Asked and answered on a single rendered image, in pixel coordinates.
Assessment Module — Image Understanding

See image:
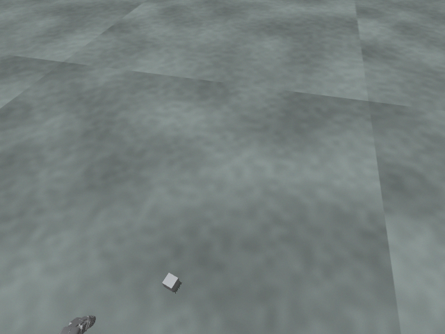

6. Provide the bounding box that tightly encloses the cube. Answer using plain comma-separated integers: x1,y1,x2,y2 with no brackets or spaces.
162,273,180,292

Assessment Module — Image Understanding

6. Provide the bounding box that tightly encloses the left robot hand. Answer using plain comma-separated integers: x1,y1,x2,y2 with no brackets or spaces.
59,315,96,334

